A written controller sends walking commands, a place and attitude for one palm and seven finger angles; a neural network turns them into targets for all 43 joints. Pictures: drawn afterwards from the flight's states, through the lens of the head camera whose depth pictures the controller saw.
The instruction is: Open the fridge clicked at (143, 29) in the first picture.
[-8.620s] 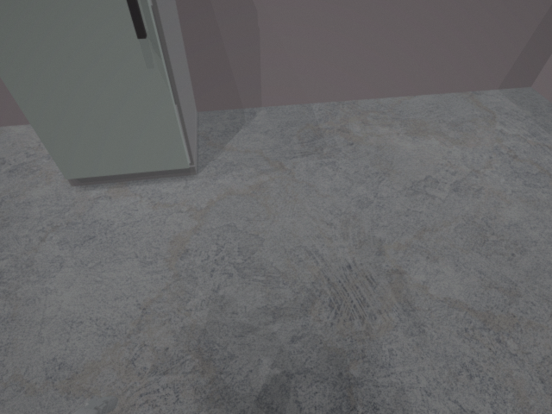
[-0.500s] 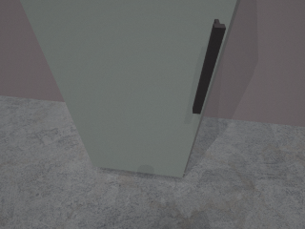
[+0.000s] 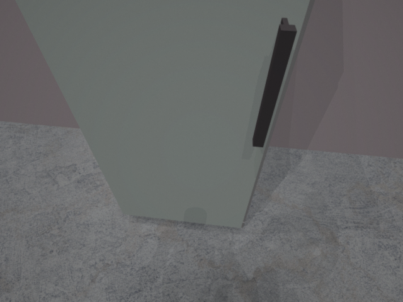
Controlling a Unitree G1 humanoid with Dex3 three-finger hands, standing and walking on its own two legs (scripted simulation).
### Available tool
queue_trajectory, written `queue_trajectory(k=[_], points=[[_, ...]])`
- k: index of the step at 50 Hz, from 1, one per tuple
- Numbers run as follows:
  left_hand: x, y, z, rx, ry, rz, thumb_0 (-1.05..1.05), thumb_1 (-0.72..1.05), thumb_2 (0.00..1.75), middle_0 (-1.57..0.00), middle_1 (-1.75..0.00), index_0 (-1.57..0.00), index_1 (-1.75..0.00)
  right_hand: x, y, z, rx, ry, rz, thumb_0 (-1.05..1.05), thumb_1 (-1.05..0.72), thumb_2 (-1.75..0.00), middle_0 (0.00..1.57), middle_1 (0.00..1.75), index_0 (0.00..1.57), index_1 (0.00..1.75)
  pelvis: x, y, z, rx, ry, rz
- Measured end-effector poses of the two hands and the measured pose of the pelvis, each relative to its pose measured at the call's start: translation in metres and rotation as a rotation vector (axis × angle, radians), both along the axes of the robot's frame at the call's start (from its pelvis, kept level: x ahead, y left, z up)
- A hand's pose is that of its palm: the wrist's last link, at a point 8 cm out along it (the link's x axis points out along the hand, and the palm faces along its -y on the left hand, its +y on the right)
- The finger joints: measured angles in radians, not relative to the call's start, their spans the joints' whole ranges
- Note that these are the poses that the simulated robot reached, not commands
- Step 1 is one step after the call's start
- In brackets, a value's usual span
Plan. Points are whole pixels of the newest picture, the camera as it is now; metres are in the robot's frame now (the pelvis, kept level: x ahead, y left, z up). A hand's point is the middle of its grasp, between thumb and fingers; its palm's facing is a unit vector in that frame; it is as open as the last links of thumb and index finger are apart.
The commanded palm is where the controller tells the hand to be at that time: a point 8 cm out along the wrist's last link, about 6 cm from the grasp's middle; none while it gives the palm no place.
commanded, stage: look again from close up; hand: right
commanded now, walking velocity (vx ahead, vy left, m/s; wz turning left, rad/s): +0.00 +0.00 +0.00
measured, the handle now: (269, 91) +0.54 -0.13 +0.14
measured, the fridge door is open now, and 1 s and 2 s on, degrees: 0 0 0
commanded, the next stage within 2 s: shuffle to correct the standing spot in 1.28 s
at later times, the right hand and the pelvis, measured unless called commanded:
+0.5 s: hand out of the picture +0.03 -0.19 -0.17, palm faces +0.00 +0.97 -0.25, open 7.4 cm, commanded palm none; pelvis +0.00 +0.02 +0.00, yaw +0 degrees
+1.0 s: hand out of the picture +0.03 -0.17 -0.17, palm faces +0.01 +0.97 -0.23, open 7.4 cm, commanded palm none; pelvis +0.01 +0.03 +0.00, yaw +0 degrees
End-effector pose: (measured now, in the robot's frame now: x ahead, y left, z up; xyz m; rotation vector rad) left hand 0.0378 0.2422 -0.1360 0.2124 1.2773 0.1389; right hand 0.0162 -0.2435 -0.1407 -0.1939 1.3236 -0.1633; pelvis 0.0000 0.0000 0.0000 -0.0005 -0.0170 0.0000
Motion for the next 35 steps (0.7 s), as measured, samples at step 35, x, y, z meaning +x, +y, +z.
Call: queue_trajectory(k=[35], points=[[0.005,0.027,0.002,0.007,0.025,0.001,0.01,0.91,0.90,-0.20,-0.30,-0.20,-0.30,0.015,0.017,0.005,-0.011,-0.013,0.010,0.01,-0.91,-0.90,0.20,0.30,0.21,0.30,0.006,0.023,0.003,-0.006,0.001,0.003]])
